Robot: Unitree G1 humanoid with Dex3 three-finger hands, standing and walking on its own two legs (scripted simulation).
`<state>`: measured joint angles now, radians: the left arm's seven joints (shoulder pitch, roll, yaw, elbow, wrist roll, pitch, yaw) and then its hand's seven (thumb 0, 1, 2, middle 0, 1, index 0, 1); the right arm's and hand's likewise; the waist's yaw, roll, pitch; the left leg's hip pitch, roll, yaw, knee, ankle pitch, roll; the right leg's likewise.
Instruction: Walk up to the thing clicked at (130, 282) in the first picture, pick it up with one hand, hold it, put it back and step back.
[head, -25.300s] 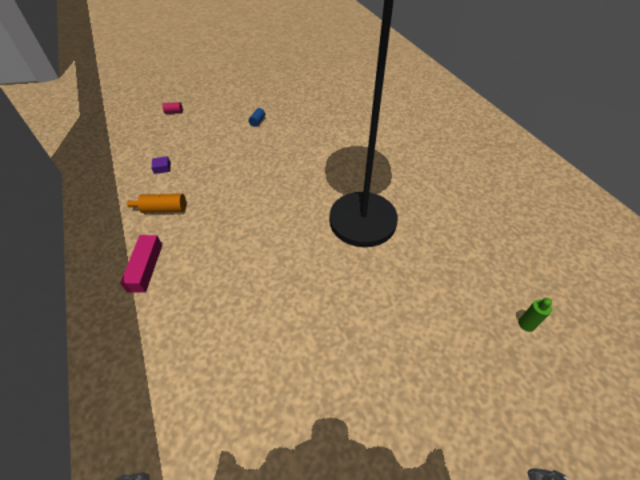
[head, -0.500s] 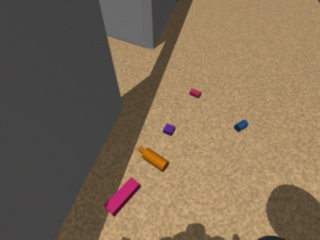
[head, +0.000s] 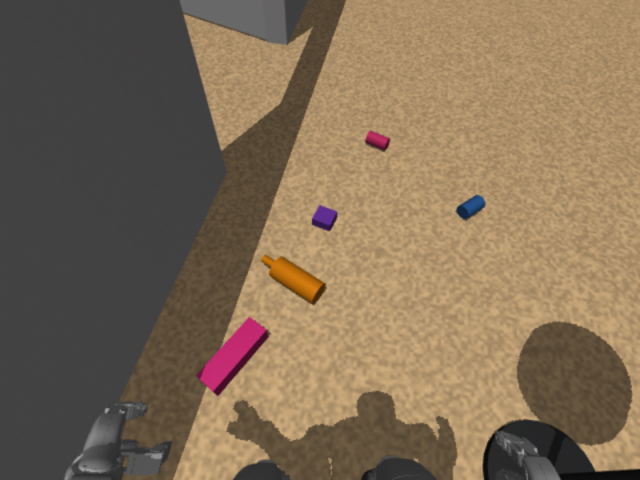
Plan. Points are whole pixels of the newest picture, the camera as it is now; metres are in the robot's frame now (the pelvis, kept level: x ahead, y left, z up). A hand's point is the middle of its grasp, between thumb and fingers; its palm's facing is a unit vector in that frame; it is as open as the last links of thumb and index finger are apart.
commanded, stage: rise first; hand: left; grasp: from above
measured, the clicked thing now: (234, 355) +0.47 +0.26 -0.72
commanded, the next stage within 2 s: none
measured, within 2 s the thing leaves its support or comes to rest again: neither
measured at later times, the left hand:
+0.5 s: hand (147, 473) +0.14 +0.27 -0.21, palm faces -0.09 -0.84 -0.53, open 14.1 cm
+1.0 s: hand (152, 449) +0.18 +0.32 -0.33, palm faces -0.23 -0.53 -0.82, open 14.4 cm
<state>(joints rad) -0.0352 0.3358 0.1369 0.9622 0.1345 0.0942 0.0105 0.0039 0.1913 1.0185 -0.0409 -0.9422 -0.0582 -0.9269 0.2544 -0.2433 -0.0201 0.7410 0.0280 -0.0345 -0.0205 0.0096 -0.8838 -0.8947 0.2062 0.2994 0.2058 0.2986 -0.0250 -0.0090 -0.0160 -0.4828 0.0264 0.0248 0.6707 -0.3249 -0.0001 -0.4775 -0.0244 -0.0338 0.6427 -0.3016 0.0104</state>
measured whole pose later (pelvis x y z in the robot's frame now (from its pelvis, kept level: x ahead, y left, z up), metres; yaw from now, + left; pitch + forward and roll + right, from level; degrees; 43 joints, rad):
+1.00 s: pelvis -0.03 +0.00 -0.17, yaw +0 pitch +30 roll -2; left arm -0.21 0.36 0.14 0.88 0.54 0.27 0.37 0.00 -0.58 1.06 -0.06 -1.01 -0.03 -1.05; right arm 0.09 -0.27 -0.02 0.67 -0.02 -0.17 -0.06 0.01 -0.83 -0.88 0.21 0.30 0.21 0.30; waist -0.01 -0.01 -0.20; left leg -1.46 0.03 -0.02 1.58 -0.64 -0.01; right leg -1.44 -0.04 -0.05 1.55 -0.63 0.00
